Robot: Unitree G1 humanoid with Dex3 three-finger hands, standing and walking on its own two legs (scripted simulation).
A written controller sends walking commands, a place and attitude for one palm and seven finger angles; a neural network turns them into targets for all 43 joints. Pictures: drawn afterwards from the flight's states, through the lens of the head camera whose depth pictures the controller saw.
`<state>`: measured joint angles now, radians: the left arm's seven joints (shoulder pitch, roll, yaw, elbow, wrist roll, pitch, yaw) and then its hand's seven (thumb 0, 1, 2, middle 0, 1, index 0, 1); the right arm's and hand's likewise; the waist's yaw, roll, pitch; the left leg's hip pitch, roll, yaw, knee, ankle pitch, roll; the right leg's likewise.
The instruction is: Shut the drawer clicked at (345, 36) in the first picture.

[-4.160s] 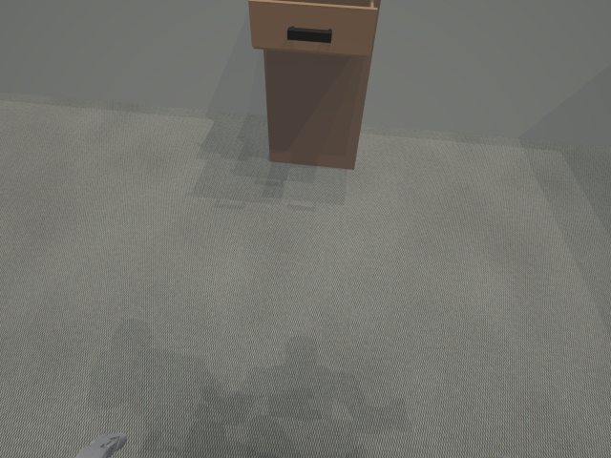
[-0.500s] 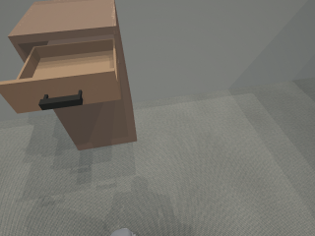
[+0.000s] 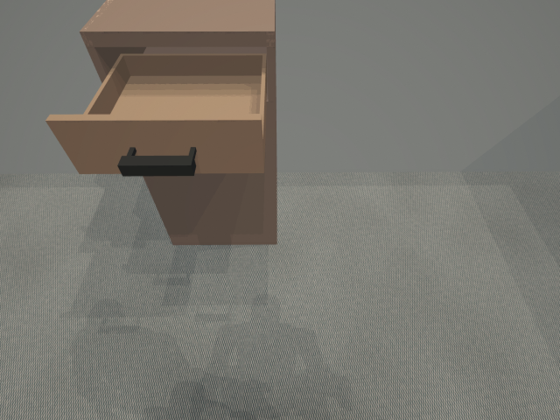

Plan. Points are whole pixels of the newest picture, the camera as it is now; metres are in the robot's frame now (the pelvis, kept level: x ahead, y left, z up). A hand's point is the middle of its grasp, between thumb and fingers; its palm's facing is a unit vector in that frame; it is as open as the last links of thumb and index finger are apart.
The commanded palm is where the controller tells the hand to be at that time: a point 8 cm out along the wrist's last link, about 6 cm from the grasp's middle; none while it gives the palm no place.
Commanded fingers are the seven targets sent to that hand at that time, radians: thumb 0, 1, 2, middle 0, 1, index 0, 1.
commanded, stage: take the last steps up to it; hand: left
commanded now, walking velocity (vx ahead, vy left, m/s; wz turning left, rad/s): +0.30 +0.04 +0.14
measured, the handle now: (160, 158) +0.56 +0.29 +0.02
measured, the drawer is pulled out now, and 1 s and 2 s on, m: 0.29 0.29 0.29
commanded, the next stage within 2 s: come to a stop and stand still in 0.86 s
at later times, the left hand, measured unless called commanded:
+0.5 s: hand out of the picture +0.04 +0.23 -0.17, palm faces +0.13 -0.98 -0.16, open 7.4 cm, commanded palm none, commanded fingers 0.00 0.90 0.90 -0.20 -0.30 -0.20 -0.30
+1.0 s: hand (185, 329) +0.29 +0.20 -0.15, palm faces +0.15 -0.96 -0.23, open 7.1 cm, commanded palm none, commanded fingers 0.00 0.90 0.90 -0.20 -0.30 -0.20 -0.30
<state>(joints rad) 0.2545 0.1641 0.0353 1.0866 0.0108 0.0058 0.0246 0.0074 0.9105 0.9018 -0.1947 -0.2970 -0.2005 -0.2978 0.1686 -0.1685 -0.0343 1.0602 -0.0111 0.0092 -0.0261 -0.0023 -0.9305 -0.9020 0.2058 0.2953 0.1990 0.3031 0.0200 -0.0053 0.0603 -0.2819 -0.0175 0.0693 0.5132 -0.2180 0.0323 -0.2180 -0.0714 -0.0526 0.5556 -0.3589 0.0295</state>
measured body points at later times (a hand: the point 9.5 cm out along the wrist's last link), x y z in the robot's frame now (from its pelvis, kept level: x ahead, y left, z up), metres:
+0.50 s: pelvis +0.09 +0.06 +0.00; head +0.11 +0.07 +0.45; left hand +0.03 +0.28 -0.16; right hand +0.13 -0.17 -0.14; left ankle +0.09 +0.15 -0.73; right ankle +0.05 -0.07 -0.66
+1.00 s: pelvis +0.23 +0.01 +0.01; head +0.24 +0.00 +0.46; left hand +0.28 +0.25 -0.13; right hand +0.24 -0.21 -0.16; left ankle +0.20 +0.15 -0.66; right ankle +0.27 -0.06 -0.73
